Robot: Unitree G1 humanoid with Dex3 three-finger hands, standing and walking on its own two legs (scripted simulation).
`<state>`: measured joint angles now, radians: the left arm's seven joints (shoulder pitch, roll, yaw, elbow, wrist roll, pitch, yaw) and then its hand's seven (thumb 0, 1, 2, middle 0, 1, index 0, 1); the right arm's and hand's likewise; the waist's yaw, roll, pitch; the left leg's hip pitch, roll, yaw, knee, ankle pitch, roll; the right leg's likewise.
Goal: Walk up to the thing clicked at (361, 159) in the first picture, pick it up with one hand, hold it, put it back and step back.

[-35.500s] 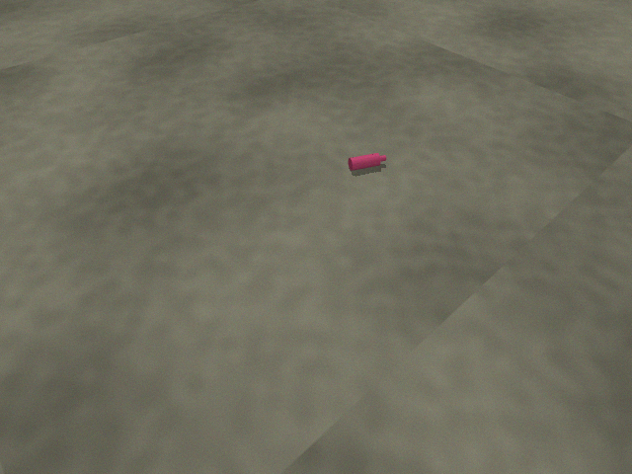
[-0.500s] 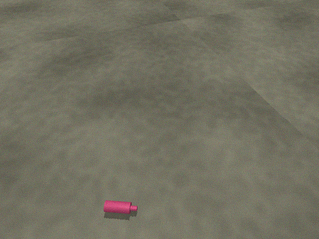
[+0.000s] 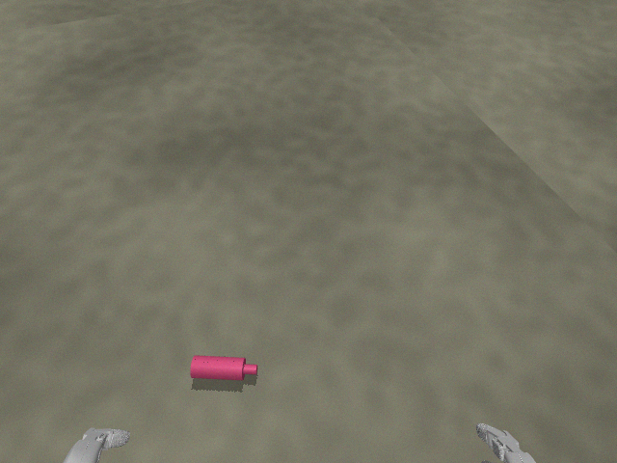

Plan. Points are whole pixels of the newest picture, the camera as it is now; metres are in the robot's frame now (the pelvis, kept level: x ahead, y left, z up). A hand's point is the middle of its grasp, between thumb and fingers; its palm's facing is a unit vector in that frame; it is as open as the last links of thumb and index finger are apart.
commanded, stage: rise first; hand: left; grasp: from above
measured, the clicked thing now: (225, 368) +0.46 +0.23 -0.71
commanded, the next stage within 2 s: none
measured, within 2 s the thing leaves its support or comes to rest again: neither
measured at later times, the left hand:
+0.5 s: hand out of the picture +0.13 +0.26 -0.20, palm faces -0.17 -0.87 -0.47, open 14.1 cm
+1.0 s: hand (150, 442) +0.22 +0.30 -0.36, palm faces -0.44 -0.52 -0.73, open 13.9 cm
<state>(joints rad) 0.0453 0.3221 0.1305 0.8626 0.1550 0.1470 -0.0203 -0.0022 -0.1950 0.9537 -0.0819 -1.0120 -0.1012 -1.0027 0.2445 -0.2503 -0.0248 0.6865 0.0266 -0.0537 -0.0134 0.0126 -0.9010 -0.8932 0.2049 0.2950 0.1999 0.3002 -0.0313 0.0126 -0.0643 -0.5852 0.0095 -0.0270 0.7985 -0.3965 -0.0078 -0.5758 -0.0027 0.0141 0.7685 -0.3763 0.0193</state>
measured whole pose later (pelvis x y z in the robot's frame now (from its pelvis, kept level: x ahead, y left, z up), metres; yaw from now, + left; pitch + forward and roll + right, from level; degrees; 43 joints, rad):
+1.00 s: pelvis -0.06 +0.00 -0.23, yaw -1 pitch +33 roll -3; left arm -0.18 0.53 0.17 0.68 0.63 -0.14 0.01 -0.01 -0.53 0.94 -0.19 -0.97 -0.18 -0.99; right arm 0.07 -0.31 -0.05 0.63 0.00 -0.19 0.02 0.01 -0.96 -0.91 0.20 0.29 0.20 0.30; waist -0.03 0.01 -0.17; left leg -1.72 -0.01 -0.07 1.85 -0.70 -0.02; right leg -1.70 0.00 -0.01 1.81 -0.69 0.02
